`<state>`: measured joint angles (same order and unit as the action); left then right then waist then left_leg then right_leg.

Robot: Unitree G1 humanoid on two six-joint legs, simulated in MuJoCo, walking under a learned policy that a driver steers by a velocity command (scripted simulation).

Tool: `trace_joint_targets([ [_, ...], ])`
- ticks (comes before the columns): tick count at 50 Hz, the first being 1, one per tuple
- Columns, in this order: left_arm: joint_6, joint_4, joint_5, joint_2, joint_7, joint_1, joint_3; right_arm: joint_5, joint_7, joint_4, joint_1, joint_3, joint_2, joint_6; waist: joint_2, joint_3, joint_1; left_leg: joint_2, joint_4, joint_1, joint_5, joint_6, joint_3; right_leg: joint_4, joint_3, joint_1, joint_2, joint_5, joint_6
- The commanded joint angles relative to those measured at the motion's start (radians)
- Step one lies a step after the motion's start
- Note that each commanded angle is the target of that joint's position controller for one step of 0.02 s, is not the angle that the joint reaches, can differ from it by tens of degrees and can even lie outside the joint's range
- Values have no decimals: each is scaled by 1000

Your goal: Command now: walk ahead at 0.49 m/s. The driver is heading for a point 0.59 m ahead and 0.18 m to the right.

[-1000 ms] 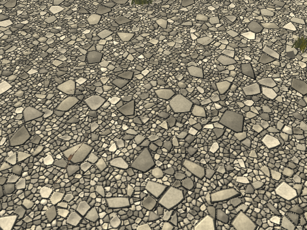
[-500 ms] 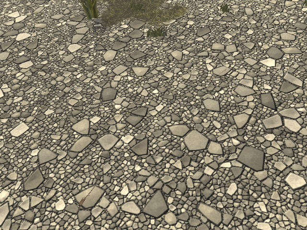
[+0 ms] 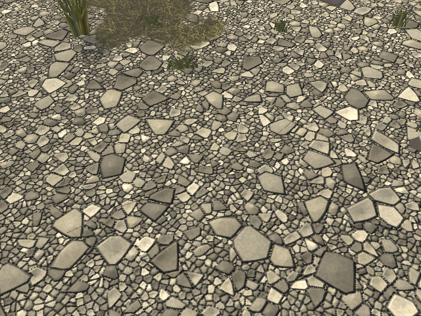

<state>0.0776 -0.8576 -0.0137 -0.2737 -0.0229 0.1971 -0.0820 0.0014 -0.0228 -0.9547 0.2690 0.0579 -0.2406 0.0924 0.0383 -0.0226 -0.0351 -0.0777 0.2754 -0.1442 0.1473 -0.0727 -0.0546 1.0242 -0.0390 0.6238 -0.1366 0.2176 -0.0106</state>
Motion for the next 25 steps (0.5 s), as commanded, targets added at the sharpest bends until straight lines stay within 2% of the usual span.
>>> trace_joint_targets([
  [1, 0, 57, 10, -33, 5, -9, -4, -3, 18, 50, -43, 23, -141, 14, -89, -31, 30, 271, -175, -37, -170, -167, 184, -163, -12, 41, -25, -168, 18],
  [4, 5, 85, 5, -15, 20, -122, 9, -12, 23, 29, 7, 25, -162, 11, -83, -44, -6, 247, -176, -32, -170, -138, 129, -349, 24, -19, 16, -302, 13],
  [7, 6, 119, -5, -25, 36, -216, 16, -24, 23, -4, 74, 26, -174, 4, -80, -61, -37, 283, -148, 60, -142, -134, 136, -437, 24, -10, 35, -304, 5],
  [10, 12, 148, -6, -51, 52, -255, 14, -26, 29, -24, 97, 33, -190, -12, -90, -63, -26, 336, -84, 169, -192, -114, 153, -493, 16, -4, 47, -211, -28],
  [12, 17, 138, -6, -84, 57, -188, 2, -24, 32, -22, 75, 38, -207, -23, -110, -17, 24, 337, 8, 195, -369, -91, 142, -518, 47, -130, 82, -144, -55],
  [13, 17, 101, -3, -115, 54, -67, -16, -23, 32, -18, 57, 34, -199, -30, -105, 55, 89, 296, 152, 175, -519, -69, 105, -539, 78, -298, 116, -144, -80],
  [14, 17, 49, 2, -171, 45, 118, -41, -13, 32, -6, 59, 21, -167, -33, -70, 184, 158, 238, 386, 53, -479, -37, 62, -511, 34, -574, 73, -167, -121],
  [15, 13, 24, 19, -273, 41, 245, -65, -6, 24, 10, 165, -13, -59, -18, 143, 345, 142, 89, 792, -348, -112, 39, -1, -541, -379, -986, -184, -41, -266],
  [16, 11, 17, 8, -218, 46, 272, -47, -12, 19, -3, 165, -18, -60, 4, 224, 417, 149, 22, 966, -512, 424, 44, 128, -707, -687, -1047, -265, 69, -317],
  [17, 13, 27, 7, -157, 46, 197, -24, -40, 12, 17, 82, 9, -158, 20, 147, 282, 142, 86, 1050, -602, 392, 22, 172, -727, -586, -942, -233, 125, -267],
  [18, 14, 48, 9, -129, 44, 107, -13, -49, 13, 38, 11, 10, -167, 26, 86, 172, 116, 141, 1027, -608, 300, 9, 141, -748, -451, -791, -199, 73, -236],
  [19, 16, 56, 15, -103, 47, 41, -4, -36, 19, 42, -24, 13, -157, 24, 25, 95, 87, 181, 964, -572, 219, 11, 123, -785, -349, -649, -159, -8, -221],
  [20, 23, 59, 23, -80, 50, 5, 3, -25, 23, 38, -17, 19, -148, 12, 37, 65, 52, 214, 902, -510, 165, 13, 130, -817, -278, -558, -124, -69, -205],
  [21, 26, 54, 25, -71, 53, -6, 5, -22, 24, 30, 2, 18, -126, -1, 45, 57, 31, 224, 873, -458, 133, 18, 130, -848, -239, -504, -103, -93, -201],
  [23, 35, 37, 19, -84, 52, 14, 2, -18, 27, 26, 9, 16, -95, -21, 39, 40, 16, 229, 820, -446, 89, 34, 119, -887, -178, -463, -88, -155, -213],
  [25, 36, 16, 19, -107, 42, 50, -3, -11, 31, 48, -54, 19, -99, -27, 20, 8, 24, 233, 724, -514, 4, 52, 118, -912, -142, -475, -87, -200, -221],
])
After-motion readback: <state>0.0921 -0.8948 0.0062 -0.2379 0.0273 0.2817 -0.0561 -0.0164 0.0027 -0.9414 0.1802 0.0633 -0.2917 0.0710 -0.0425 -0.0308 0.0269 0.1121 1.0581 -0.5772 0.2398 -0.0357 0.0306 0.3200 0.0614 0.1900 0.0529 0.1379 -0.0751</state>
